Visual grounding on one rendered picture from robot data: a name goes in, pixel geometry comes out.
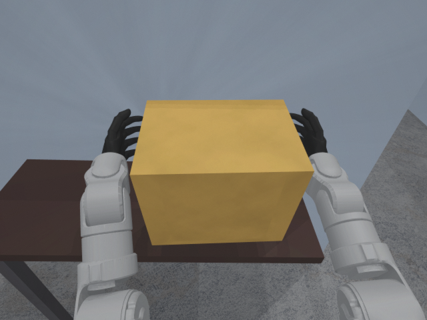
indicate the carton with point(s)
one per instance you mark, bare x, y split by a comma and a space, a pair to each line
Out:
218, 171

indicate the table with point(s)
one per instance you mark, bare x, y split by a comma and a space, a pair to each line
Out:
40, 221

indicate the left robot forearm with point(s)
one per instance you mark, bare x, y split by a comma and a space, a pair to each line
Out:
106, 223

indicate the right robot hand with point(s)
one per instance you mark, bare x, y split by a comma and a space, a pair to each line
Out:
312, 133

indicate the robot left upper arm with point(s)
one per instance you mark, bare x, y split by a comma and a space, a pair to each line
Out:
128, 304

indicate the left robot hand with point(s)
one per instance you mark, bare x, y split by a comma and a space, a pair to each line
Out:
115, 141

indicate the right robot forearm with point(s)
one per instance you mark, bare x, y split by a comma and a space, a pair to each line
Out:
356, 247

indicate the robot right upper arm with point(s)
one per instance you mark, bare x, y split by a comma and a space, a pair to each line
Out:
382, 299

